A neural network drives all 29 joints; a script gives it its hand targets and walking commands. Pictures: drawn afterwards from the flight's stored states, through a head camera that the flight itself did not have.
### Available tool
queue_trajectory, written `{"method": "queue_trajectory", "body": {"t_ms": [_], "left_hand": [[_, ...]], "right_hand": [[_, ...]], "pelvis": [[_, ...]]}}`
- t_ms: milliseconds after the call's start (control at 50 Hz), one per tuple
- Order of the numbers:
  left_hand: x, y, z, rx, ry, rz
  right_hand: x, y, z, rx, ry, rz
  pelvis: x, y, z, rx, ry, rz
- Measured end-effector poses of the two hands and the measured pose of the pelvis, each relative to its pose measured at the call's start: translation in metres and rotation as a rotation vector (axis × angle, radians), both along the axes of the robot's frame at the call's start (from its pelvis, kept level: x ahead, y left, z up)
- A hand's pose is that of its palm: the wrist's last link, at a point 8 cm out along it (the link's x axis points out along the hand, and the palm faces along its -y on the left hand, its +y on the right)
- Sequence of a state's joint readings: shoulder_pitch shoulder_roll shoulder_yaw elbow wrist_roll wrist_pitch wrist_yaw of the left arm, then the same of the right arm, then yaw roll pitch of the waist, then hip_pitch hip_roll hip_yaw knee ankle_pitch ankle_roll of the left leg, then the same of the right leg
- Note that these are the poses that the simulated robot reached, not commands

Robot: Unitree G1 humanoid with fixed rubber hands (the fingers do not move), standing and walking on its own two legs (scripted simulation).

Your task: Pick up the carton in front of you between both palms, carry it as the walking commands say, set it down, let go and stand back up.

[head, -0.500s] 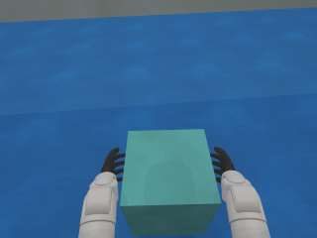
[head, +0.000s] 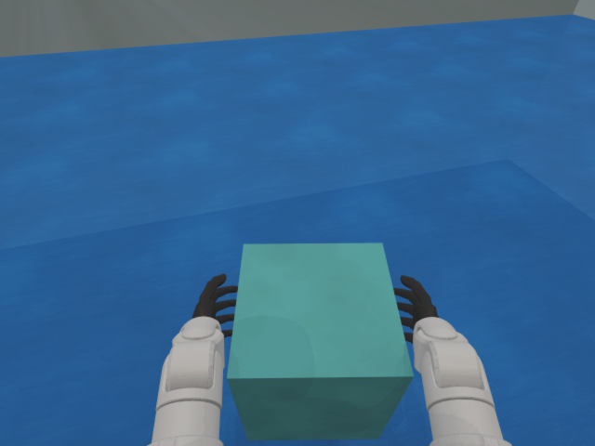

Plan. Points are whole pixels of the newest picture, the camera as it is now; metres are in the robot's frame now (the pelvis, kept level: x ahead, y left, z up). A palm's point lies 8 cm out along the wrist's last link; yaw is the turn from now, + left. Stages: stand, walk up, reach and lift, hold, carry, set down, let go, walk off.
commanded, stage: set down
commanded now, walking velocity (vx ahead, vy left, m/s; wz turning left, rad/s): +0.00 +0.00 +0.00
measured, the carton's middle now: (313, 344) +0.31 +0.00 -0.04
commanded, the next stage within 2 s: none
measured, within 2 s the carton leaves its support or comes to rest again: neither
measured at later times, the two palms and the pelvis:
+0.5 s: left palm (212, 348) +0.34 +0.17 -0.10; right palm (382, 335) +0.36 -0.13 -0.10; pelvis -0.03 +0.03 -0.05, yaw +0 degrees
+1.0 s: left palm (222, 365) +0.39 +0.18 -0.25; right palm (359, 345) +0.43 -0.12 -0.25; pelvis -0.04 -0.02 -0.17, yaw +1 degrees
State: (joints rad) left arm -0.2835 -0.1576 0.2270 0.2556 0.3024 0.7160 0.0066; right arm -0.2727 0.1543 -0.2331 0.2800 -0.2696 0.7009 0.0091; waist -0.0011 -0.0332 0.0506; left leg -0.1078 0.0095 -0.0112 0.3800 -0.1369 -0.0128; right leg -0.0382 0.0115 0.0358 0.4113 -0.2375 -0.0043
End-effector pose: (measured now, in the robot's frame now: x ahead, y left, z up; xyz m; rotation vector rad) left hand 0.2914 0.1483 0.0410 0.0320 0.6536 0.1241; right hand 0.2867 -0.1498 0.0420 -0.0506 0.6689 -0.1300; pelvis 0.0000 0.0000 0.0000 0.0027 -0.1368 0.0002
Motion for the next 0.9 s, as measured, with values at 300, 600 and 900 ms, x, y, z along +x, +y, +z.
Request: {"method": "queue_trajectory", "body": {"t_ms": [300, 600, 900], "left_hand": [[0.039, 0.013, -0.03, -0.053, 0.028, 0.071], [0.053, 0.018, -0.192, -0.034, 0.009, 0.145], [0.088, 0.022, -0.258, -0.042, 0.001, 0.202]], "right_hand": [[0.045, 0.014, -0.035, 0.011, 0.035, 0.022], [0.087, 0.019, -0.194, 0.004, 0.021, 0.114], [0.136, 0.025, -0.262, 0.067, 0.02, 0.122]], "pelvis": [[-0.018, 0.031, -0.018, 0.002, 0.081, -0.008], [-0.037, 0.017, -0.072, -0.016, 0.539, 0.011], [-0.037, -0.014, -0.146, 0.006, 0.812, 0.005]]}}
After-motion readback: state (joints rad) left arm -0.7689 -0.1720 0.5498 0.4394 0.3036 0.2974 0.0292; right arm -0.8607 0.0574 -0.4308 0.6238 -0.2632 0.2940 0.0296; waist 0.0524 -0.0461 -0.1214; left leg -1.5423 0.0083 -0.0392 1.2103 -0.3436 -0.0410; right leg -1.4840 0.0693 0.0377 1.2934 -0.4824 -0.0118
